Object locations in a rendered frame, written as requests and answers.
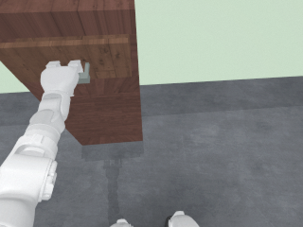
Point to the robot right shin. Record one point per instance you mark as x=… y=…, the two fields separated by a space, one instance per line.
x=178 y=213

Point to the cabinet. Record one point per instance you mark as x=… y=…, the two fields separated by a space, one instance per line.
x=104 y=111

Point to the robot right thigh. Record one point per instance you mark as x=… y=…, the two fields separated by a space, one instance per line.
x=182 y=221

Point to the drawer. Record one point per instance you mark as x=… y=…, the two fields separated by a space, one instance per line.
x=109 y=56

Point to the robot left hand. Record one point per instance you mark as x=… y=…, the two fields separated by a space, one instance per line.
x=61 y=78

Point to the robot left forearm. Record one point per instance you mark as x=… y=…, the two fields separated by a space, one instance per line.
x=45 y=127

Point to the handle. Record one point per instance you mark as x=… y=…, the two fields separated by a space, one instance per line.
x=84 y=77

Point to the robot left upper arm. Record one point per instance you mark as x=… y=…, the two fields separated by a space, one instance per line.
x=25 y=181

